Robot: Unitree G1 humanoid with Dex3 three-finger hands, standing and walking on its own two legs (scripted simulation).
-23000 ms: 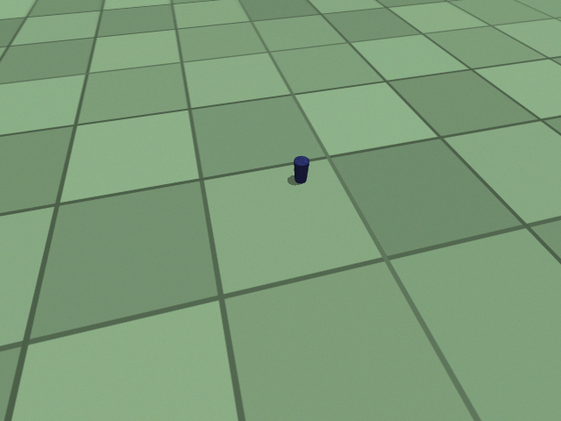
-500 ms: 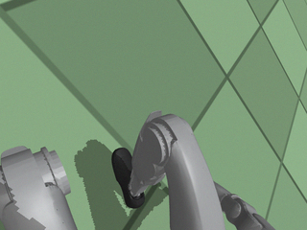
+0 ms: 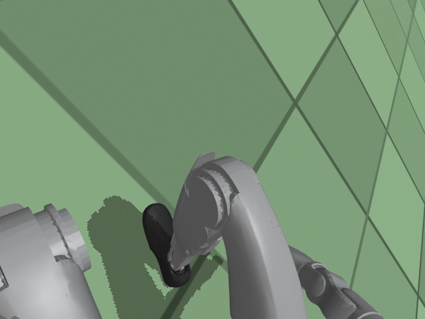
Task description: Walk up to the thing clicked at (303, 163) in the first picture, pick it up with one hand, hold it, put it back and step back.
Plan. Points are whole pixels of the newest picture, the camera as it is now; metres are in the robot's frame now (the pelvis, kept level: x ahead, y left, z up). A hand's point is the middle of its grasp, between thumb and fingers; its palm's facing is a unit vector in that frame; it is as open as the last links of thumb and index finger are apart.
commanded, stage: loosen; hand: left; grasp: from the side
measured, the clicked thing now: out of the picture +0.46 +0.30 -0.23
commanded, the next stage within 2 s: open in 0.04 s
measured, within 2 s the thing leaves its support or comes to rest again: neither
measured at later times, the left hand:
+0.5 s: hand out of the picture +0.47 +0.31 -0.17, palm faces +0.45 -0.89 -0.02, open 13.8 cm
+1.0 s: hand out of the picture +0.44 +0.39 -0.10, palm faces +0.45 -0.89 -0.05, open 17.6 cm
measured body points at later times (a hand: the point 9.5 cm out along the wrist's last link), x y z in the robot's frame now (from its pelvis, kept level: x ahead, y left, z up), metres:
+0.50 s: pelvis +0.00 +0.00 +0.00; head +0.25 +0.18 +0.32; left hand +0.44 +0.35 -0.17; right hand +0.15 -0.25 -0.03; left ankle +0.08 +0.12 -0.26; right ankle +0.16 -0.12 -0.26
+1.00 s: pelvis +0.00 +0.00 +0.02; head +0.23 +0.18 +0.36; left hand +0.41 +0.43 -0.09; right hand +0.14 -0.26 -0.03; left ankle +0.08 +0.12 -0.26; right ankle +0.16 -0.12 -0.26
